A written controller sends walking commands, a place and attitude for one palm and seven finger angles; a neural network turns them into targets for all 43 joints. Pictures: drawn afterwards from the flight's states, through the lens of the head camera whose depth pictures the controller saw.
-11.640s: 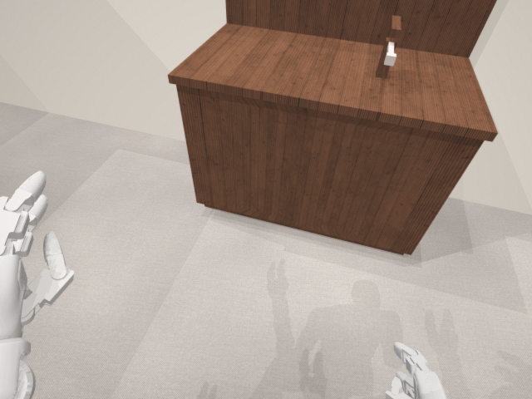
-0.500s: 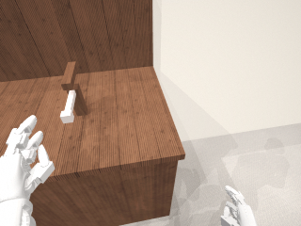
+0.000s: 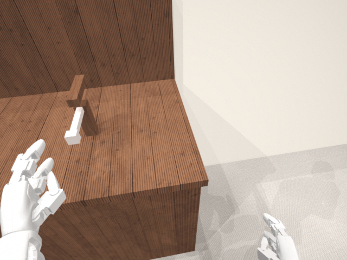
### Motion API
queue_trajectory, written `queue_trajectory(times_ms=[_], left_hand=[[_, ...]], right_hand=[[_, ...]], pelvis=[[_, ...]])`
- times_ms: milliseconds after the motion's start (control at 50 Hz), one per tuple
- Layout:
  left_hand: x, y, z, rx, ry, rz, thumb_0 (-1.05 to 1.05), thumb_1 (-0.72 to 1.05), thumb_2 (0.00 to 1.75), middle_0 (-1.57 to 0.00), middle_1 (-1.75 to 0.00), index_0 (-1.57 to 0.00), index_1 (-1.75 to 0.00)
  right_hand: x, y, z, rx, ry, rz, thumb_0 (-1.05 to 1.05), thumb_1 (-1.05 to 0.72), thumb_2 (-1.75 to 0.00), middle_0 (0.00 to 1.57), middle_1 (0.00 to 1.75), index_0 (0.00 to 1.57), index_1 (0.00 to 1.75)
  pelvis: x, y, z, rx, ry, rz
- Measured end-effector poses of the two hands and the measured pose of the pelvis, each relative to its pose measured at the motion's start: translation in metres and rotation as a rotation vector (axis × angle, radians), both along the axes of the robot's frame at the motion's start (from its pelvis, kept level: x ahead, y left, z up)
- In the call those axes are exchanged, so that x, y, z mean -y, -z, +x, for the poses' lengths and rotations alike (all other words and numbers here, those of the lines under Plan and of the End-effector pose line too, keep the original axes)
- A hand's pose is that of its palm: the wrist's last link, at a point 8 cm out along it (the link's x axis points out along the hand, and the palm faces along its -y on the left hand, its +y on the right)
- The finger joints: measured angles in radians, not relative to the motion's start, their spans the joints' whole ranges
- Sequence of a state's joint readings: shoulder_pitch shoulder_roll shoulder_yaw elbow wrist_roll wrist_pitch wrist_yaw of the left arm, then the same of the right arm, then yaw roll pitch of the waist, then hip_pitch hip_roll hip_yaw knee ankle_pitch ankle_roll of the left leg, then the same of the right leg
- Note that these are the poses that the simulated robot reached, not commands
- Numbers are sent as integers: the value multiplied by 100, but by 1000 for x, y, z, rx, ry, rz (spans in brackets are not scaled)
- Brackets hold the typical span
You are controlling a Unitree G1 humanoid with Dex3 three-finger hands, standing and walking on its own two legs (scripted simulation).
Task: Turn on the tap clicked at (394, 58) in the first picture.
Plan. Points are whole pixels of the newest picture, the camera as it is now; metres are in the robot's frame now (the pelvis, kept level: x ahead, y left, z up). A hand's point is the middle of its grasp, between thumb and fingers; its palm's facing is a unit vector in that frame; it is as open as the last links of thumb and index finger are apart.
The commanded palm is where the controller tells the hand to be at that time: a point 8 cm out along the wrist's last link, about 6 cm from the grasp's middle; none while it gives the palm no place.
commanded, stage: turn the palm inward beside the body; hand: left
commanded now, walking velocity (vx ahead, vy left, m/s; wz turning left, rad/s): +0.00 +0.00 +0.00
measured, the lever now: (72, 137) +0.36 +0.31 +0.11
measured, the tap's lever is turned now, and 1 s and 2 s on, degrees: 0 0 0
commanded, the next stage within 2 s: reach beside the lever's end, fingers flat in 0.16 s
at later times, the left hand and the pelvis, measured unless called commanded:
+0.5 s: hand (59, 187) +0.20 +0.24 +0.14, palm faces +0.48 -0.87 -0.13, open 7.4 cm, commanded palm +0.15 +0.28 +0.15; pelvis +0.00 +0.00 +0.00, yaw +0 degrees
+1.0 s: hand (56, 173) +0.24 +0.28 +0.13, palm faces +0.50 -0.86 -0.12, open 7.5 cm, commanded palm +0.20 +0.32 +0.13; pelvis +0.01 +0.02 +0.01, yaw -1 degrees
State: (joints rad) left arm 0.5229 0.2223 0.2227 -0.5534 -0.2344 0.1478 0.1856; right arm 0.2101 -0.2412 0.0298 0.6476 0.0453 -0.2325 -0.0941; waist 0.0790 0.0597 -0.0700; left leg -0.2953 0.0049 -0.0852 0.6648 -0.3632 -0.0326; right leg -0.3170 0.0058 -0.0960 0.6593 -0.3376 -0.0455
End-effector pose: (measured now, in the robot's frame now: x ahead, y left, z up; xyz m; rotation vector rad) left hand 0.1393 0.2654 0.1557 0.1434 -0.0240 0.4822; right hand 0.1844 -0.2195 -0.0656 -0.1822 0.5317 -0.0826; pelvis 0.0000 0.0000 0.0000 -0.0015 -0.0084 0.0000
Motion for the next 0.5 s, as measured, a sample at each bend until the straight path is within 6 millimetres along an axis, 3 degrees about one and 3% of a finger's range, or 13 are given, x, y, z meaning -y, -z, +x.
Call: queue_trajectory(times_ms=[320,500], left_hand=[[-2,0,4,4,-2,0,1,90,90,-20,-30,-20,-30],[-14,6,14,-4,-23,-10,1,90,90,-20,-30,-20,-30]], right_hand=[[0,2,3,-13,3,-2,1,-90,-90,20,30,21,30],[-4,4,0,-35,8,-10,1,-90,-90,20,30,21,30]], pelvis=[[-1,-1,5,-2,-1,1],[-5,-2,3,-3,-1,-1]])
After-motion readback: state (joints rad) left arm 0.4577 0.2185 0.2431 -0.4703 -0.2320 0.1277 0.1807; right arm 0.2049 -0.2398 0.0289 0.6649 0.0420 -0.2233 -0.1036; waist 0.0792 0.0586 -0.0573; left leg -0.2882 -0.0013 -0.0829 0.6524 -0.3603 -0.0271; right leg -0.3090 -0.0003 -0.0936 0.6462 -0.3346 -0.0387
